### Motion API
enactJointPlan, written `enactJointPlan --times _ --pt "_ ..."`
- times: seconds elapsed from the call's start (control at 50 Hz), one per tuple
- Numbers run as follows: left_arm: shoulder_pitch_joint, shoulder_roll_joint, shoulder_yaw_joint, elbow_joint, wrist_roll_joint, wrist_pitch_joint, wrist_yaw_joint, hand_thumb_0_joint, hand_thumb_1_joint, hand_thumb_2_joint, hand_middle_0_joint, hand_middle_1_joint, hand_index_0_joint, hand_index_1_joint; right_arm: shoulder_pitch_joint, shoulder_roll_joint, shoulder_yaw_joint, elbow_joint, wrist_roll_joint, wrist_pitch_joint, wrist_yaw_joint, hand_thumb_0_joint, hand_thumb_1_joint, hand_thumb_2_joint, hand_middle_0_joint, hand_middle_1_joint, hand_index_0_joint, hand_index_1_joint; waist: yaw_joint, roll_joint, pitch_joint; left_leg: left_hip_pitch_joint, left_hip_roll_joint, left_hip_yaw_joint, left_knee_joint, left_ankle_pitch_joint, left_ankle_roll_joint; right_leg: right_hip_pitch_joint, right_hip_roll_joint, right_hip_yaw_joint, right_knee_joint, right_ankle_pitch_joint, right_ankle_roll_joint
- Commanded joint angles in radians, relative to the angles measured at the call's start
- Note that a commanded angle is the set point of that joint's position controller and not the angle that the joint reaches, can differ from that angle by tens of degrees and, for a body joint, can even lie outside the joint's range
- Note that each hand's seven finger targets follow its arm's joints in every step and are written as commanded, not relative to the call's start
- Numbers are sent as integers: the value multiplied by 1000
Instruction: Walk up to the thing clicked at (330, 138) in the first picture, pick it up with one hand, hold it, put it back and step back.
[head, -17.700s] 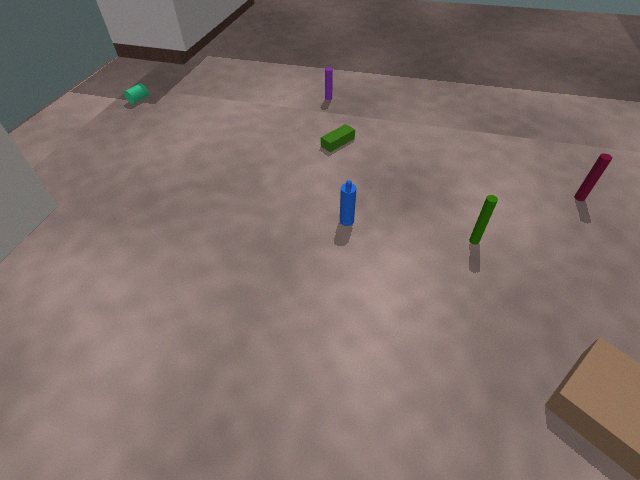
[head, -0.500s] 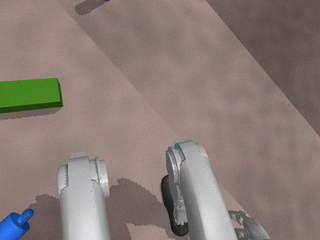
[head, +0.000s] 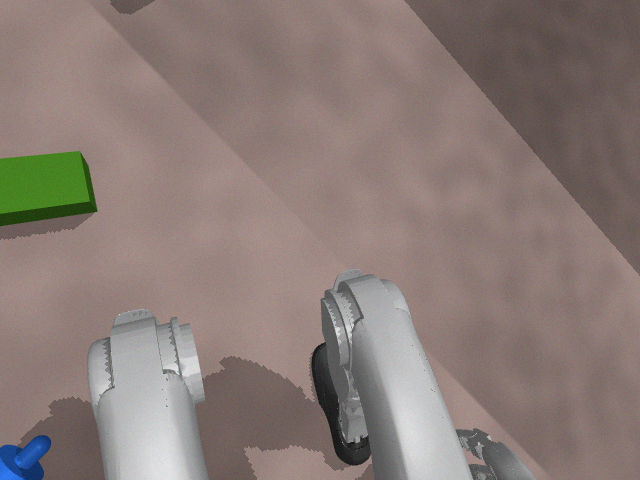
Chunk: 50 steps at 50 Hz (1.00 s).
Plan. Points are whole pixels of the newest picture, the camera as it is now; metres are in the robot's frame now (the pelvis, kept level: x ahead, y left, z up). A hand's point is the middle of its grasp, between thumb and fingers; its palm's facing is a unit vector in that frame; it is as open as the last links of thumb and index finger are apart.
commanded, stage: rise first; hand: left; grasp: from above
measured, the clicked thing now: (13, 191) +0.50 +0.35 -0.30
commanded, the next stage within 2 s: approach in 1.12 s
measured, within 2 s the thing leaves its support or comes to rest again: neither
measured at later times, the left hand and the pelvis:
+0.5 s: hand out of the picture +0.44 +0.39 -0.18, palm faces -0.42 -0.12 -0.90, open 14.2 cm; pelvis +0.00 +0.00 +0.00, yaw -1 degrees
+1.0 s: hand out of the picture +0.45 +0.38 -0.18, palm faces -0.42 -0.11 -0.90, open 14.2 cm; pelvis +0.00 +0.00 +0.00, yaw -1 degrees
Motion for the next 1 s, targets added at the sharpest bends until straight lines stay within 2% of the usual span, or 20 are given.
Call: enactJointPlan --times 0.0,0.16,0.26,0.28,0.3,0.4,0.46,0.5,0.52,0.56,0.6,0.62,0.68,0.72,0.76,0.78,0.8,0.86,0.94,0.98 --pt "-264 312 34 -137 -27 11 44 0 -585 1038 -61 -1021 -51 -1030 199 -285 -88 -4 -3 -3 -8 0 -909 -904 199 300 200 300 1 427 -685 632 19 106 -267 241 30 235 5 -140 -181 252 -91" --pt "-281 301 14 -96 -15 17 53 0 -576 1032 -63 -1032 -56 -1038 195 -285 -80 -5 1 -14 -8 0 -909 -903 199 300 200 300 -15 418 -646 593 19 105 -264 184 30 222 8 -144 -187 219 -93" --pt "-278 304 16 -99 -16 19 58 0 -569 1024 -64 -1036 -61 -1039 197 -287 -76 -4 1 -20 -6 0 -909 -903 199 300 200 300 -15 430 -665 628 21 97 -260 242 25 233 4 -148 -172 257 -90" --pt "-294 307 16 -113 -25 19 60 0 -564 1019 -64 -1041 -63 -1042 192 -290 -79 -4 3 -20 -7 0 -910 -903 199 300 200 300 -16 427 -668 622 23 96 -257 235 25 226 4 -147 -172 254 -90" --pt "-283 302 7 -86 -11 22 57 0 -576 1030 -65 -1033 -59 -1039 197 -288 -73 -2 -1 -23 -4 0 -911 -904 199 300 200 300 -27 438 -649 624 23 94 -257 233 25 214 7 -150 -169 250 -92" --pt "-299 323 21 -111 -17 19 66 0 -574 1029 -66 -1035 -60 -1041 194 -294 -71 -7 -2 -23 -4 0 -909 -903 199 300 200 300 -22 452 -665 617 21 97 -260 225 25 232 5 -152 -171 249 -89" --pt "-296 304 4 -82 -14 22 61 0 -575 1033 -64 -1040 -58 -1045 196 -295 -71 -8 -3 -27 -1 0 -908 -903 200 300 200 300 -39 446 -637 614 24 88 -263 211 22 211 6 -155 -167 238 -92" --pt "-291 316 18 -94 -17 22 63 0 -577 1034 -64 -1035 -57 -1042 201 -298 -70 -10 -1 -30 -1 0 -909 -903 200 300 200 300 -28 440 -639 622 24 85 -263 217 21 216 2 -156 -165 240 -90" --pt "-288 312 5 -89 -10 20 61 0 -572 1027 -67 -1037 -61 -1042 195 -295 -67 -11 -3 -29 0 0 -909 -903 200 300 200 300 -27 458 -644 614 23 94 -260 211 22 225 5 -154 -169 237 -91" --pt "-287 335 25 -100 -17 17 63 0 -569 1026 -65 -1044 -62 -1047 190 -299 -66 -13 -1 -28 0 0 -909 -903 200 300 200 300 -18 455 -657 620 24 88 -262 221 21 228 4 -155 -165 245 -90" --pt "-297 321 11 -104 -12 18 61 0 -584 1038 -65 -1041 -57 -1049 200 -296 -63 -9 -4 -29 2 0 -911 -904 200 300 200 300 -31 463 -666 635 23 92 -255 248 22 237 5 -153 -168 264 -90" --pt "-300 331 26 -124 -18 17 64 0 -585 1042 -62 -1037 -54 -1046 202 -302 -68 -9 -4 -28 2 0 -909 -903 200 300 200 300 -27 470 -678 651 25 87 -259 262 20 235 4 -157 -163 273 -88" --pt "-307 319 14 -121 -21 23 64 0 -593 1048 -62 -1030 -51 -1042 201 -298 -70 -9 0 -31 3 0 -910 -903 200 300 200 300 -35 457 -666 624 25 93 -255 231 23 232 6 -153 -173 258 -91" --pt "-280 330 26 -114 -22 29 61 0 -591 1046 -63 -1024 -51 -1037 201 -299 -71 -7 1 -31 2 0 -908 -903 200 300 200 300 -23 455 -674 626 24 98 -247 247 25 243 4 -150 -175 269 -89" --pt "-304 296 -4 -105 -23 32 57 0 -586 1040 -63 -1034 -54 -1044 202 -293 -69 -8 -1 -33 4 0 -909 -903 200 300 200 300 -43 462 -640 607 25 91 -258 227 23 219 2 -154 -169 258 -92" --pt "-307 294 -4 -109 -27 30 55 0 -586 1042 -63 -1032 -54 -1041 203 -298 -70 -10 1 -32 4 0 -908 -903 200 300 200 300 -45 451 -638 614 26 78 -267 229 20 211 0 -160 -163 257 -90" --pt "-300 304 0 -111 -21 30 55 0 -585 1039 -64 -1036 -56 -1044 207 -300 -69 -7 4 -31 2 0 -907 -902 200 300 200 300 -32 460 -652 633 26 80 -269 236 21 212 2 -158 -166 256 -90" --pt "-289 313 11 -109 -20 33 52 0 -569 1027 -63 -1047 -61 -1050 203 -303 -73 -16 5 -29 4 0 -907 -902 200 300 200 300 -23 480 -658 646 25 75 -278 241 14 203 -3 -160 -154 258 -92" --pt "-305 314 14 -133 -22 36 46 0 -580 1038 -62 -1043 -56 -1049 213 -297 -67 -15 3 -28 6 0 -907 -902 200 300 200 300 -30 450 -670 624 22 95 -258 252 25 243 0 -152 -174 276 -89" --pt "-306 301 -5 -119 -23 36 38 0 -588 1045 -64 -1039 -55 -1049 210 -296 -66 -19 7 -29 7 0 -908 -903 200 300 200 300 -38 452 -664 618 23 92 -264 240 25 240 -1 -150 -177 270 -90"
